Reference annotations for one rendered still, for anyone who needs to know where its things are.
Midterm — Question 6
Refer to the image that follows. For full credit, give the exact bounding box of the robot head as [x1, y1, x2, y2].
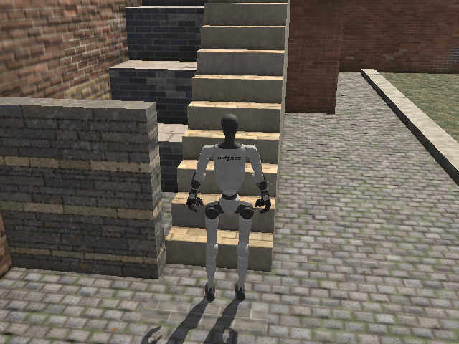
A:
[217, 114, 242, 149]

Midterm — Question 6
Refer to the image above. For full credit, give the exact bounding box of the robot left hand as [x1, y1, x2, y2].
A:
[186, 197, 203, 212]

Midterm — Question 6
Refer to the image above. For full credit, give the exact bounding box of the left robot shin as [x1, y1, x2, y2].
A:
[206, 244, 216, 291]

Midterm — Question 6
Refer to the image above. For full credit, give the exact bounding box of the robot right hand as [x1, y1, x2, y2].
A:
[255, 198, 271, 214]

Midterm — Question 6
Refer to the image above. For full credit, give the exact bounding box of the robot right upper arm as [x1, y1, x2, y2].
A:
[245, 145, 265, 183]

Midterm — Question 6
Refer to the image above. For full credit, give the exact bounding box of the robot right forearm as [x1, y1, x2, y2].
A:
[257, 172, 270, 201]

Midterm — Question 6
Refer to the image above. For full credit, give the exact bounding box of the robot left forearm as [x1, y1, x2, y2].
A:
[189, 171, 202, 199]

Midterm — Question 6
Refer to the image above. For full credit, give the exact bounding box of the robot left upper arm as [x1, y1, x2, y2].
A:
[194, 145, 215, 182]

